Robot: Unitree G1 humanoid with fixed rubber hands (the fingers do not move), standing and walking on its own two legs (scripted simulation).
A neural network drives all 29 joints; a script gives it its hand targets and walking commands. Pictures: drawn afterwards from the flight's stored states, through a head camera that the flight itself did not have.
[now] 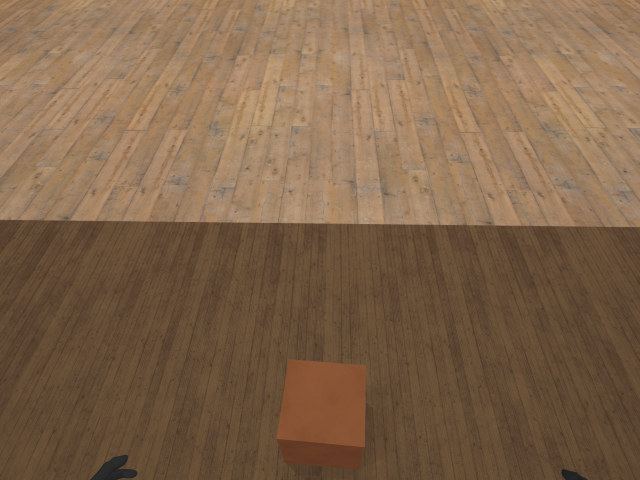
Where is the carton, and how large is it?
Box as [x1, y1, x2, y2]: [277, 359, 365, 469]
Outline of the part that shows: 289,359 277,432 277,441 285,462 357,469 364,447 365,365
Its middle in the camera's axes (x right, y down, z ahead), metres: +0.01 +0.49 +1.08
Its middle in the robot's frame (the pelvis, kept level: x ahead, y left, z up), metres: +0.40 +0.03 -0.66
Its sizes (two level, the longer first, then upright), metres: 0.210 0.200 0.250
